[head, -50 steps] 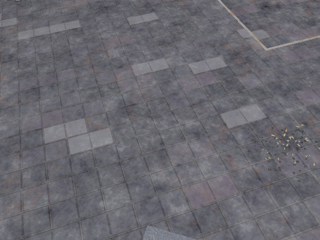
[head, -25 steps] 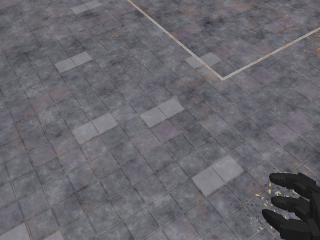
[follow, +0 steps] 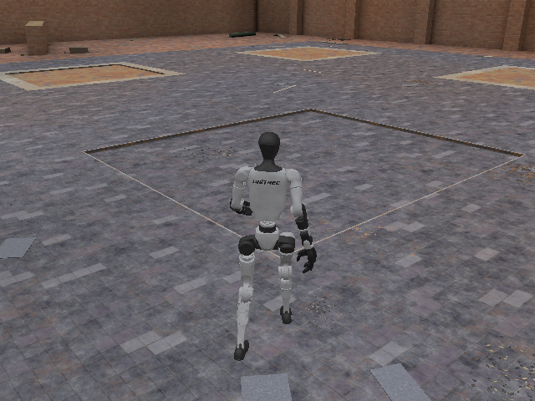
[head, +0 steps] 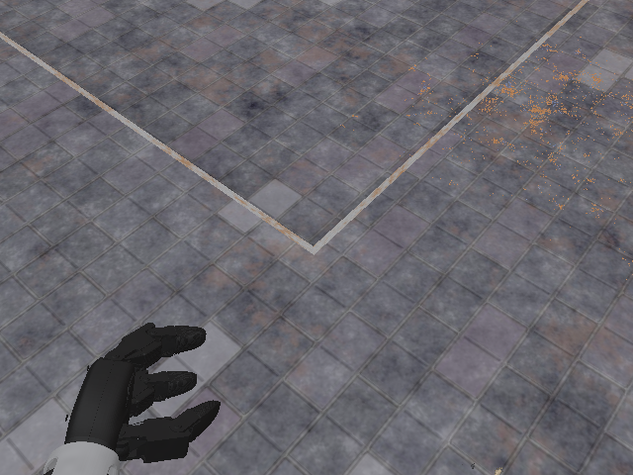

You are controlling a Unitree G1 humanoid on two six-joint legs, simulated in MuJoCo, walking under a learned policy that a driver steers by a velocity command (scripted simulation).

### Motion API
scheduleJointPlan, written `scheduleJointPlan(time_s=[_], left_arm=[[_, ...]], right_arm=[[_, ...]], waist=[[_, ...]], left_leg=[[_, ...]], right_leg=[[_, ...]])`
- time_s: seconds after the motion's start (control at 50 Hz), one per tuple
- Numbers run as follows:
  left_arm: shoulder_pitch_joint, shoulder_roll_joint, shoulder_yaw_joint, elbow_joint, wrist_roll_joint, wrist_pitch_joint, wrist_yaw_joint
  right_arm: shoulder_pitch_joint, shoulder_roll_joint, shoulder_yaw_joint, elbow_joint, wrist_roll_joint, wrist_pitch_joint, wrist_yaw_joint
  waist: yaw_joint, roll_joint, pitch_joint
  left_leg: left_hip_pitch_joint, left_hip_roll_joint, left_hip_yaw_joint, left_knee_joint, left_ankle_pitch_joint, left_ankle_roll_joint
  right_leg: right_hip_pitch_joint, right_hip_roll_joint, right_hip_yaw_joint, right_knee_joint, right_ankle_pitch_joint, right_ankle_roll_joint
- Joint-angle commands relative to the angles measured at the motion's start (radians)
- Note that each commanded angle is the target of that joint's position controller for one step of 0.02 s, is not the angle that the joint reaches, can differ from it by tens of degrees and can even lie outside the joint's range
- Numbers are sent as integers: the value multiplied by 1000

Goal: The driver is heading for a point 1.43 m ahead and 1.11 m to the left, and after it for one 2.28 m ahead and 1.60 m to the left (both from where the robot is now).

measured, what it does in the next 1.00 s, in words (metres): walks ahead, turning left: left foot, then right foot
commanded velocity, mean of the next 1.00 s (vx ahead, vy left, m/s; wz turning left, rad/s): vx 0.10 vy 0.00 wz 0.84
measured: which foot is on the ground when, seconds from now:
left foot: down 0.00-0.00, up 0.02-0.36, down 0.38-0.82, up 0.84-1.00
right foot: down 0.00-0.38, up 0.40-0.80, down 0.82-1.00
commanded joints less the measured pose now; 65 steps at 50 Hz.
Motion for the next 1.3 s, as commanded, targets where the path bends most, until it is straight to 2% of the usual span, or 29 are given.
scheduleJointPlan(time_s=[0.02, 0.04, 0.06, 0.08, 0.14, 0.24, 0.36, 0.38, 0.4, 0.42, 0.44, 0.48, 0.52, 0.6, 0.78, 0.8, 0.82, 0.84, 0.86, 0.88, 0.9, 0.96, 1.04, 1.14, 1.2, 1.22, 1.24, 1.26, 1.3], left_arm=[[462, 252, 79, 15, 33, 27, 17], [396, 212, 81, -6, 8, 53, 17], [334, 157, 69, 0, -13, 69, 23], [280, 121, 59, 21, -27, 79, 30], [111, 130, 71, 39, -4, 83, 34], [34, 182, 98, 77, -25, 70, 50], [92, 211, 117, 135, -71, 107, 40], [144, 180, 112, 159, -67, 120, 35], [208, 158, 107, 146, -27, 136, 31], [129, 164, 103, 94, -6, 139, 44], [82, 196, 109, 88, -23, 138, 51], [98, 204, 116, 107, -27, 131, 64], [108, 207, 119, 120, -17, 124, 62], [103, 150, 100, 137, -33, 118, 48], [165, 192, 115, 153, -46, 105, 23], [205, 201, 123, 166, -45, 104, 24], [231, 247, 137, 170, -36, 108, 29], [197, 316, 145, 153, -18, 123, 39], [174, 291, 141, 140, 16, 118, 40], [119, 231, 123, 112, 9, 115, 48], [88, 193, 112, 102, -7, 119, 57], [130, 191, 98, 108, -26, 133, 71], [227, 226, 104, 132, -21, 146, 62], [228, 261, 110, 148, -40, 156, 42], [240, 237, 94, 172, -65, 157, 42], [289, 206, 83, 191, -61, 147, 39], [302, 141, 58, 176, -16, 133, 28], [264, 113, 49, 151, -13, 124, 31], [206, 178, 64, 157, -23, 130, 38]], right_arm=[[88, -41, 13, -134, 0, -12, -6], [62, -149, -17, -132, 11, 6, -8], [-45, -179, -33, -162, 17, 23, -18], [-94, -173, -41, -171, 9, 42, -29], [-80, -94, -41, -187, 7, 106, -38], [-201, -115, -53, -221, -9, 115, -6], [-293, -196, -93, -280, -15, 132, 22], [-250, -241, -113, -271, -27, 129, 11], [-248, -386, -145, -301, -19, 121, -7], [-260, -411, -135, -338, -53, 87, 4], [-264, -382, -130, -340, -52, 59, 19], [-345, -316, -111, -355, -14, 50, 7], [-419, -278, -94, -390, -17, 70, -19], [-396, -285, -102, -403, -13, 87, -41], [-448, -281, -109, -432, -2, 114, -26], [-468, -273, -106, -436, 5, 116, -25], [-436, -231, -93, -434, 7, 118, -22], [-386, -178, -78, -440, 8, 117, -19], [-375, -262, -103, -445, -2, 102, -13], [-373, -319, -119, -419, -10, 98, -9], [-364, -313, -120, -391, -12, 102, -10], [-364, -230, -90, -378, -10, 108, -9], [-445, -185, -62, -402, -9, 98, -16], [-436, -168, -43, -380, -11, 96, -11], [-358, -159, -43, -328, -15, 96, -5], [-362, -186, -46, -332, -18, 98, -8], [-347, -245, -54, -346, -28, 104, -17], [-410, -249, -48, -344, -55, 99, -9], [-453, -156, -24, -338, -62, 70, 2]], waist=[[217, -311, -648], [215, -209, -642], [202, -157, -474], [174, -94, -330], [67, -144, -143], [66, -94, -154], [78, -21, -110], [73, 89, -87], [121, 424, -27], [109, 392, -107], [81, 248, -136], [131, 132, -127], [160, 144, -159], [145, 109, -197], [149, 203, -157], [173, 192, -155], [161, 102, -184], [105, -167, -160], [99, -247, -117], [93, -174, -95], [94, -117, -76], [126, -63, -57], [188, -125, -97], [191, -184, -127], [144, -159, -123], [153, -113, -139], [176, 91, -197], [186, 259, -161], [152, 200, -119]], left_leg=[[-675, -62, -66, 873, -259, -58], [-687, 21, -60, 936, -188, -65], [-763, 59, 12, 912, -124, -69], [-778, 88, 53, 869, -73, -83], [-593, 144, 86, 749, -10, -98], [-423, 157, 117, 380, 331, -32], [-320, 81, 203, 111, 323, 70], [-255, 84, 130, 20, 455, 113], [-172, 282, -228, -126, 824, 231], [-160, 353, -507, -205, 619, 372], [-147, 346, -457, -245, 491, 355], [-162, 281, -365, -226, 383, 261], [-226, 226, -292, -202, 453, 224], [-198, 180, -299, -169, 512, 222], [-292, 110, -469, -146, 344, 180], [-332, 77, -455, -115, 307, 153], [-421, 15, -390, -7, 108, 108], [-619, -137, -168, 211, -119, 52], [-690, -94, -97, 438, -102, 7], [-675, -38, -74, 543, -31, -15], [-660, -27, -58, 591, 32, -29], [-686, -19, 3, 703, 90, -61], [-675, 10, 35, 508, 61, -86], [-435, 18, 118, 186, 62, -70], [-236, -7, 150, -187, 306, -8], [-114, 42, 79, -228, 416, 24], [24, 233, -138, -198, 695, 79], [-110, 338, -217, -175, 720, 215], [-159, 266, -162, -200, 590, 219]], right_leg=[[1092, -578, 531, 134, 914, -304], [968, -486, 479, 66, 640, -283], [836, -432, 344, 29, 508, -255], [671, -371, 243, -25, 437, -237], [247, -330, 58, -206, 138, -211], [202, -312, -140, -225, 22, -175], [290, -318, -222, -36, -214, -61], [240, -254, -264, 134, -326, -5], [-5, -96, -329, 489, -728, 96], [-165, 22, -94, 702, -795, 109], [-203, 16, -6, 756, -718, 78], [-204, -13, 44, 685, -548, 43], [-107, 2, 47, 613, -460, 51], [-43, 64, 60, 398, -411, 90], [209, 88, 83, 20, -368, 66], [298, 66, 68, -96, -279, 53], [430, -69, 154, -164, -253, 6], [509, -273, 388, -217, -232, -112], [407, -381, 513, -254, -210, -208], [372, -349, 428, -236, -217, -208], [348, -273, 320, -219, -250, -170], [374, -214, 189, -203, -117, -176], [513, -224, 140, -175, 9, -208], [461, -241, 87, -143, 96, -203], [408, -219, 58, -67, 88, -147], [329, -193, 37, -39, -14, -76], [201, -115, -47, 119, -282, 13], [143, -49, -80, 108, -559, 64], [166, -58, -45, 172, -550, 96]])
Next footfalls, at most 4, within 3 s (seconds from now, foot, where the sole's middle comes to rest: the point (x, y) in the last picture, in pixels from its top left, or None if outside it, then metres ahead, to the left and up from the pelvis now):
0.38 left None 0.19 0.15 -0.75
0.82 right None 0.31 -0.01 -0.75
1.22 left None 0.09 0.11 -0.75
2.76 left None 0.15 0.19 -0.75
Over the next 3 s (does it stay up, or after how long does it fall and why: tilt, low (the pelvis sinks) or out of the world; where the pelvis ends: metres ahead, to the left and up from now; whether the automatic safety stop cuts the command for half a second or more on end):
stays up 0.23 0.10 0.02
